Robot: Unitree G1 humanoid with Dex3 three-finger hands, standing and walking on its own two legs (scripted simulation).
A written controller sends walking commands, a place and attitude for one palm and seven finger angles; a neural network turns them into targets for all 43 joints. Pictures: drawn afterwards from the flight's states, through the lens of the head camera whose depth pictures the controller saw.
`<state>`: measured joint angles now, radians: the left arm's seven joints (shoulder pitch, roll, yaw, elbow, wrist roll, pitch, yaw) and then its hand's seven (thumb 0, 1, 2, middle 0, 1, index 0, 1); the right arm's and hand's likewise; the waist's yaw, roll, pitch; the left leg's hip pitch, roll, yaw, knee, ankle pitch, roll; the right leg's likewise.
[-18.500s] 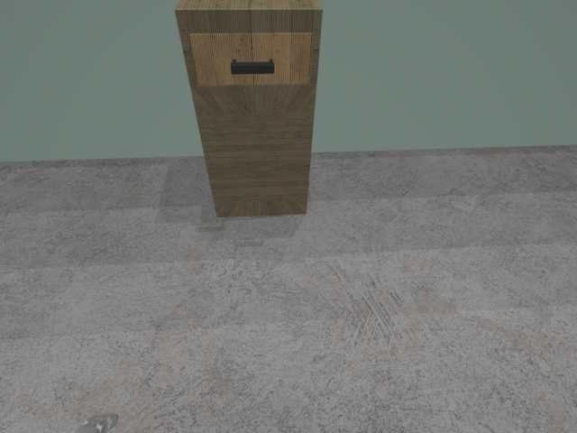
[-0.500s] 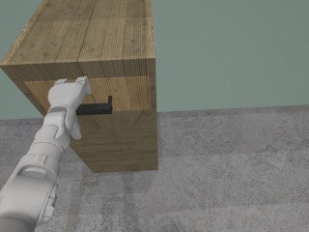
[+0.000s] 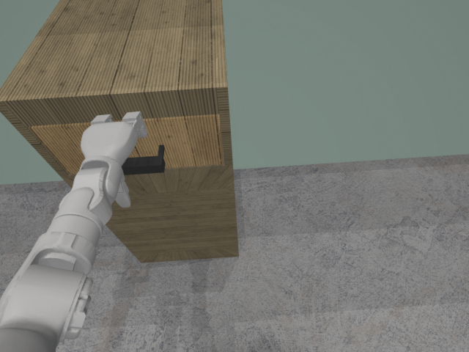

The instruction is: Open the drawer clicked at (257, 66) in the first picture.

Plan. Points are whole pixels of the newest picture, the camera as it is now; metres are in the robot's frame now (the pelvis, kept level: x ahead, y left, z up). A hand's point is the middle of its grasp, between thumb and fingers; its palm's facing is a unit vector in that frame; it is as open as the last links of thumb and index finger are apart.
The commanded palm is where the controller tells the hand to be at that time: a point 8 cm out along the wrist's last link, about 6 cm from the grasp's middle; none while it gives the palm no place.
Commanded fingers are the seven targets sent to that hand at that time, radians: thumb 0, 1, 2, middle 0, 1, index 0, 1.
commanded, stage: re-aim the fingers above the handle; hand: left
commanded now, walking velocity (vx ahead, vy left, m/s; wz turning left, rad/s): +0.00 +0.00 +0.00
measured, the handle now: (133, 158) +0.51 +0.22 -0.01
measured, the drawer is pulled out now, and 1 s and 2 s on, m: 0.00 0.00 0.00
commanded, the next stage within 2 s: lower the fingers behind the handle in 1.56 s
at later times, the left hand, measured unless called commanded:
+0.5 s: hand (124, 163) +0.45 +0.21 +0.05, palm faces -0.05 -0.05 -1.00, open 13.8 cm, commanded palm +0.44 +0.22 +0.11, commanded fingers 0.00 -0.50 0.30 -0.30 -1.20 -0.30 -1.20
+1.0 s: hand (119, 167) +0.44 +0.22 +0.04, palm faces -0.07 -0.05 -1.00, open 13.8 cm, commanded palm +0.43 +0.23 +0.11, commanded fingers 0.00 -0.50 0.30 -0.30 -1.20 -0.30 -1.20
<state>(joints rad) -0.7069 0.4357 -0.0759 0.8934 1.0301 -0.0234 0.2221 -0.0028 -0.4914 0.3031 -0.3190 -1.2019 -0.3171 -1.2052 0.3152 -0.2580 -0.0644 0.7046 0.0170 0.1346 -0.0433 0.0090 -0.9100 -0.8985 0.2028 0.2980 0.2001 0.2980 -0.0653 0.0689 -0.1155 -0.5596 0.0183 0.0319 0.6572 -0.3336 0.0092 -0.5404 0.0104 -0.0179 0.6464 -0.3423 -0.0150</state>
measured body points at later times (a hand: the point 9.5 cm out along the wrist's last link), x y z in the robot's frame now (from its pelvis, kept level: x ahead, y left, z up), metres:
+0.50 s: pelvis +0.00 +0.01 +0.00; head +0.07 -0.01 +0.44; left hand +0.45 +0.21 +0.10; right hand +0.05 -0.27 -0.13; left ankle -0.02 +0.11 -0.72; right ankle -0.02 -0.11 -0.72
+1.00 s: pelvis +0.00 +0.01 +0.00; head +0.07 +0.00 +0.44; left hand +0.44 +0.22 +0.10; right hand +0.05 -0.27 -0.13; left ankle -0.02 +0.11 -0.72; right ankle -0.02 -0.11 -0.72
